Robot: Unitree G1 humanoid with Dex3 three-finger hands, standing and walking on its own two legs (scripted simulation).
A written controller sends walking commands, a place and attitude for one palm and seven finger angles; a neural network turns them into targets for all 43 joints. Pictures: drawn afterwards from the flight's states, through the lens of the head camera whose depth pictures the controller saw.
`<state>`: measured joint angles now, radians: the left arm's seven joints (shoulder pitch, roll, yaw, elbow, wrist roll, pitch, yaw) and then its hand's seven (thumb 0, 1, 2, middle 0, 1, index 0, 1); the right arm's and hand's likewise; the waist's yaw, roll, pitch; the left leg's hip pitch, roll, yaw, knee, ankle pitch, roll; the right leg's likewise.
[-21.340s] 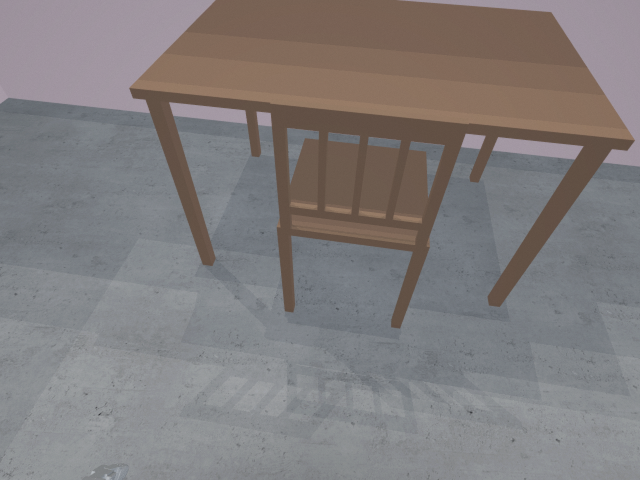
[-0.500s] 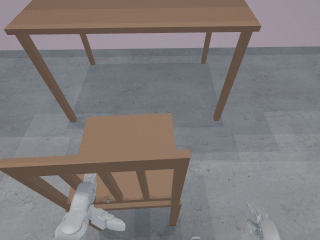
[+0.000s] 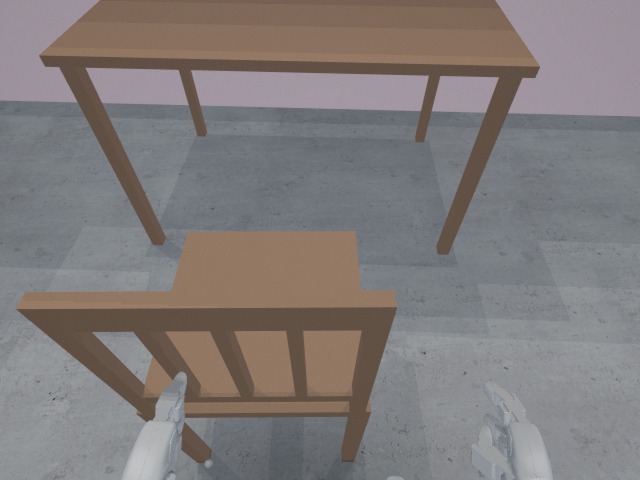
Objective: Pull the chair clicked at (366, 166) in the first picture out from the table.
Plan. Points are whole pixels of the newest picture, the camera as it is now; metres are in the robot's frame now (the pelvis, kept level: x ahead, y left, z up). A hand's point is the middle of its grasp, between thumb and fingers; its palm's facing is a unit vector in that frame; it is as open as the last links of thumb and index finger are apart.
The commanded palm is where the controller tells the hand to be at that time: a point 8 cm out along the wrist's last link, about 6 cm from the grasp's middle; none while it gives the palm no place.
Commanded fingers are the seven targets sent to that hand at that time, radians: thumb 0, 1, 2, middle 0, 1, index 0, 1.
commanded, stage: draw the fingers out of the gap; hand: left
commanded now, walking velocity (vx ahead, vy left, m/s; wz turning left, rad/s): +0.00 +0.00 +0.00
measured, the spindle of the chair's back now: (235, 362) +0.29 +0.13 -0.06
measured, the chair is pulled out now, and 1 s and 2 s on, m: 0.58 0.58 0.58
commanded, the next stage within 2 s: draw the hand back to the body in 0.04 s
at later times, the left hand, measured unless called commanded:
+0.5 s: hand (172, 453) +0.16 +0.15 +0.05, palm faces -0.02 -1.00 -0.07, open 17.5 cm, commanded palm +0.12 +0.22 +0.07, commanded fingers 0.00 -0.55 0.20 0.00 0.00 0.00 0.00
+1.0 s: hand (64, 396) +0.18 +0.23 +0.14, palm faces +0.32 -0.85 -0.41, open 14.5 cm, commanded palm +0.14 +0.27 +0.17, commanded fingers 0.00 0.28 0.60 -0.12 -0.17 -0.12 -0.17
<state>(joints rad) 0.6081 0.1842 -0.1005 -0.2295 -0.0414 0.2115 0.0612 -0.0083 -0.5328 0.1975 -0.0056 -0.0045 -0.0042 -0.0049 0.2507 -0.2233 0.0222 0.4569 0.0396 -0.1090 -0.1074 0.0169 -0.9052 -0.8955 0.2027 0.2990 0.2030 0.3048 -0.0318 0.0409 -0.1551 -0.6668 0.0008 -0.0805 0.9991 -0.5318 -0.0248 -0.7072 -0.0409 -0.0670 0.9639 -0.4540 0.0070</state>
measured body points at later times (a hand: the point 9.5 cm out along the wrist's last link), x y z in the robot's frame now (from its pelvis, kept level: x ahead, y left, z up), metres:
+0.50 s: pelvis -0.02 +0.00 -0.02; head +0.03 +0.00 +0.42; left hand +0.15 +0.21 +0.06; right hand +0.17 -0.23 -0.10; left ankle -0.02 +0.13 -0.68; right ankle +0.01 -0.13 -0.68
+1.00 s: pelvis +0.01 +0.00 +0.04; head +0.00 -0.02 +0.49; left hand +0.16 +0.27 +0.16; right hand +0.20 -0.22 -0.04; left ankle -0.02 +0.13 -0.68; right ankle +0.01 -0.13 -0.68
